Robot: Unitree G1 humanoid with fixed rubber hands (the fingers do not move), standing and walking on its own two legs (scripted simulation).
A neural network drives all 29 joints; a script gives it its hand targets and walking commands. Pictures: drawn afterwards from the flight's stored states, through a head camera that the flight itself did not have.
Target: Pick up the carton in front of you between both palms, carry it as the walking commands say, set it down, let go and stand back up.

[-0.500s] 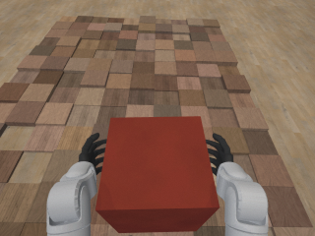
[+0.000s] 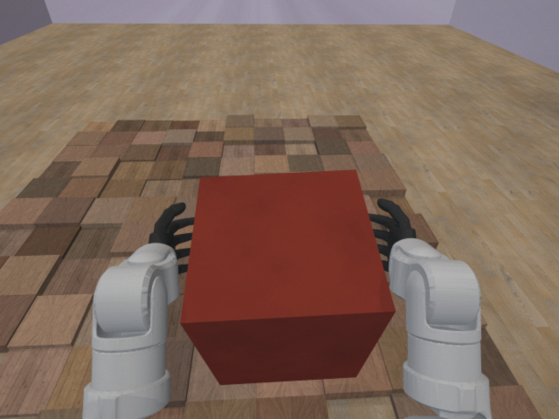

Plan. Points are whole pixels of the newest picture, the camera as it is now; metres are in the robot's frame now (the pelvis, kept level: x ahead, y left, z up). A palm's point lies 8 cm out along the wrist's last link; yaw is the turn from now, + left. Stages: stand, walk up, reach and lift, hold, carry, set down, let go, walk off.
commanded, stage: carry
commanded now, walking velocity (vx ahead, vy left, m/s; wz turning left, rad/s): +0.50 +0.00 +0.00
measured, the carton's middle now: (283, 284) +0.32 +0.00 +0.09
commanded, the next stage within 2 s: none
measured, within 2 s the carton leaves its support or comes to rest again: neither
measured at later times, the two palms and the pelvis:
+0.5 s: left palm (193, 158) +0.64 +0.18 +0.11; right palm (335, 157) +0.63 -0.12 +0.13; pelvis +0.27 +0.04 +0.02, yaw -1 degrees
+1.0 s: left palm (220, 99) +0.92 +0.16 +0.14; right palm (329, 94) +0.94 -0.14 +0.15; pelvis +0.58 -0.01 +0.02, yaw +1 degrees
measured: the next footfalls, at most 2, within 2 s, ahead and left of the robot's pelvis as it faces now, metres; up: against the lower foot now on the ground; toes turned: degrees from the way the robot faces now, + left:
left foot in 0.34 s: +0.32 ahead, +0.12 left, +0.00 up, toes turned +6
right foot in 0.76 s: +0.60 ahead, -0.07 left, -0.01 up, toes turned -6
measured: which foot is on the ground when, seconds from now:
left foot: up 0.00-0.32, down 0.34-0.78, up 0.80-1.00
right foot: down 0.00-0.36, up 0.38-0.74, down 0.76-1.00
